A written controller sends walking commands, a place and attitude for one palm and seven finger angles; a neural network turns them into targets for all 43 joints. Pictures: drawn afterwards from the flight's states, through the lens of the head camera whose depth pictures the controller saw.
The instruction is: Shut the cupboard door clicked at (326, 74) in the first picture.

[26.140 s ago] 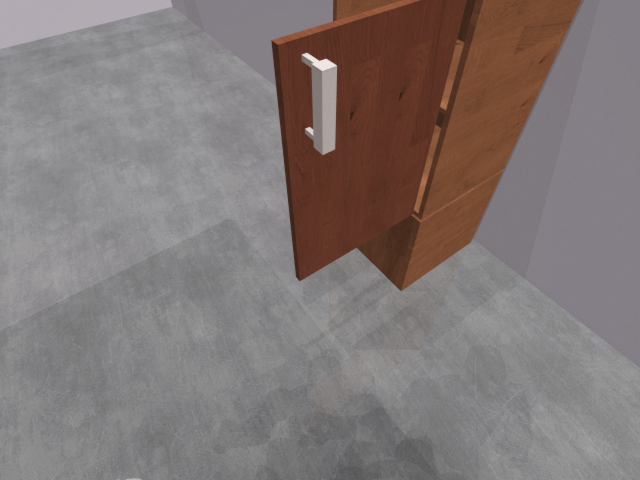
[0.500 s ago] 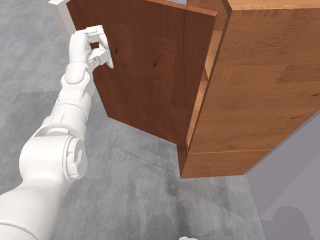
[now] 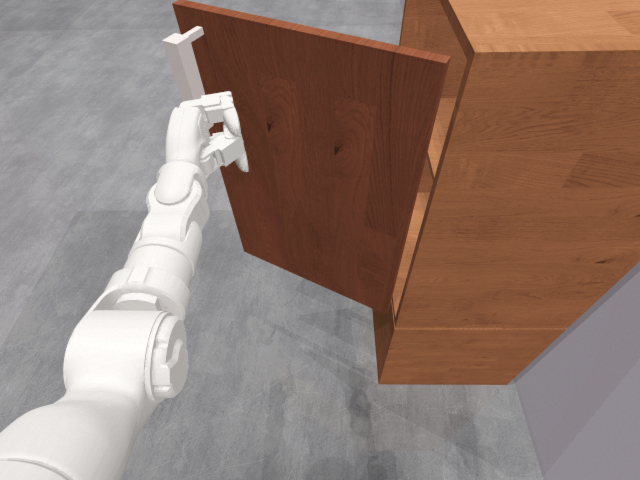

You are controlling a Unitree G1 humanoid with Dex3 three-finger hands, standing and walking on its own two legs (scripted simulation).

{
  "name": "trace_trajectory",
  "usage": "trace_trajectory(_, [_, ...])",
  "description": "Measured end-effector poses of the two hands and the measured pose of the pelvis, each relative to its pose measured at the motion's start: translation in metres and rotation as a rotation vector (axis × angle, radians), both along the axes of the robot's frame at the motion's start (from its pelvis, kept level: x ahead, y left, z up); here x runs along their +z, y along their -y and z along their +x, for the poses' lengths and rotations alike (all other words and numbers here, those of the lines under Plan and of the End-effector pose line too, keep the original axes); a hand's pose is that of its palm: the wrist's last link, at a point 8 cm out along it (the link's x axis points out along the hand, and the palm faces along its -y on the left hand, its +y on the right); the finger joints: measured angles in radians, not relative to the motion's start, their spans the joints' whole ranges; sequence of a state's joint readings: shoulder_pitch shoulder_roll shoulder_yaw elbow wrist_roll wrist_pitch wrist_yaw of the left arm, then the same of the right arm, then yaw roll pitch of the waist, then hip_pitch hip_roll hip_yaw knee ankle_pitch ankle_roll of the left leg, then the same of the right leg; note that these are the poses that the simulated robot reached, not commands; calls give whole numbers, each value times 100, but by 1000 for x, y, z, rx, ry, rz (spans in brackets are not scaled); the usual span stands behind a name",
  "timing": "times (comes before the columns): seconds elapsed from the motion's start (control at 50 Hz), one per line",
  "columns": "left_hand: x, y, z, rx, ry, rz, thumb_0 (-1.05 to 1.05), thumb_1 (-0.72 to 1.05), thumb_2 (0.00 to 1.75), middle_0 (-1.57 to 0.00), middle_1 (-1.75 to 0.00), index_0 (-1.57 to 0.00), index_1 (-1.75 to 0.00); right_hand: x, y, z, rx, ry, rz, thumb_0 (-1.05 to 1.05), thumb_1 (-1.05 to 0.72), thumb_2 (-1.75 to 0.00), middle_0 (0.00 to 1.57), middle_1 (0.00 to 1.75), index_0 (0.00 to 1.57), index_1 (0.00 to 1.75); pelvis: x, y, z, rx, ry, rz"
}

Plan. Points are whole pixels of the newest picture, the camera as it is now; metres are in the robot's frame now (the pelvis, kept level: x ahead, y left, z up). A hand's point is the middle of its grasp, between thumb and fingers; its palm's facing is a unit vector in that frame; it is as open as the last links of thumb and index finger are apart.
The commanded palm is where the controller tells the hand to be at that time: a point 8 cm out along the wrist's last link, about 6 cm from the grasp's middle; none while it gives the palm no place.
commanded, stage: draw the hand back to the body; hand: left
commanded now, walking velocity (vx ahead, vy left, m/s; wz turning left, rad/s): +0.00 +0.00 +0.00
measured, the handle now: (199, 80) +0.66 +0.16 +0.16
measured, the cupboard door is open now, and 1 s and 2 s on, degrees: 63 63 63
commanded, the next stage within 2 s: step back with the hand held close in 1.40 s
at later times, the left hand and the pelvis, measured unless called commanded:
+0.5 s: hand (130, 257) +0.32 +0.17 +0.17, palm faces +0.11 -0.98 -0.18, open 3.1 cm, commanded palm +0.28 +0.23 +0.18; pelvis +0.00 +0.01 +0.01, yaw +2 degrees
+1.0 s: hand out of the picture +0.21 +0.28 +0.17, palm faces +0.43 -0.80 -0.42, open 5.9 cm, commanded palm +0.14 +0.32 +0.19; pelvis +0.02 +0.02 +0.02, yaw +3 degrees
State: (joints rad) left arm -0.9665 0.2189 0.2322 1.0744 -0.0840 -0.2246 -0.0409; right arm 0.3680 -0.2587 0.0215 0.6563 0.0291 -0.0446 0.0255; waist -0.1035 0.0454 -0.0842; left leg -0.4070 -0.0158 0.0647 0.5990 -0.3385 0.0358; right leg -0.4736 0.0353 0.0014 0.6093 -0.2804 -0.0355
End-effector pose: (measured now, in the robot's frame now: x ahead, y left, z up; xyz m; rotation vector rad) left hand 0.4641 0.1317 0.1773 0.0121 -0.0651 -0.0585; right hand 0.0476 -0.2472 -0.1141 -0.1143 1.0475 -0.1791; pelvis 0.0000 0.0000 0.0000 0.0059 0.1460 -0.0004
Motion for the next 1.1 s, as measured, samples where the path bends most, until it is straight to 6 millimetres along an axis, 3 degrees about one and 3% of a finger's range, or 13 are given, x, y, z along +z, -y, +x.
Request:
trace_trajectory(0.1, [-16, -27, -30, 7, -14, 3, 2, 90, 90, -130, -150, -129, -150, -1, 1, -11, -34, -32, 4, 1, -91, -90, 20, 30, 20, 30, 3, -1, 2, -10, 43, -3])
trace_trajectory(0.18, [-16, -45, -60, 8, 4, 6, 2, 90, 90, -130, -150, -129, -150, 4, 3, 2, -23, 1, -17, 1, -91, -90, 20, 30, 20, 30, 6, -1, 2, -4, 81, -7])
trace_trajectory(0.34, [-2, -70, -111, 0, 8, 14, 2, 90, 90, -128, -147, -127, -147, 29, -6, 80, 66, 218, -38, 1, -91, -90, 20, 30, 20, 30, 10, -3, -2, 22, 139, -5])
trace_trajectory(0.44, [5, -81, -150, 99, 98, 145, 2, 90, 90, -120, -139, -119, -138, 54, -23, 130, 127, 364, -26, 1, -91, -90, 20, 30, 20, 30, 13, -5, -3, 27, 164, -4])
trace_trajectory(0.56, [-3, -103, -195, 214, 108, 201, 2, 90, 90, -106, -123, -106, -123, 66, -47, 160, 206, 392, -6, 1, -91, -90, 20, 30, 20, 30, 16, -6, 0, 43, 188, -7])
trace_trajectory(0.76, [7, -142, -241, 368, 108, 304, 2, 90, 90, -80, -94, -79, -94, 46, -68, 155, 248, 299, 29, 1, -91, -90, 20, 30, 20, 30, 18, -12, 12, 54, 203, -11])
trace_trajectory(0.92, [8, -168, -277, 453, 61, 394, 2, 90, 90, -58, -71, -58, -70, 34, -59, 141, 205, 241, 19, 1, -91, -90, 20, 30, 20, 30, 17, -16, 19, 48, 195, -15])
trace_trajectory(1.1, [14, -197, -328, 584, 23, 481, 2, 89, 90, -34, -45, -34, -44, 40, -47, 143, 194, 280, -26, 1, -91, -90, 20, 30, 20, 30, 17, -18, 16, 53, 201, -18])
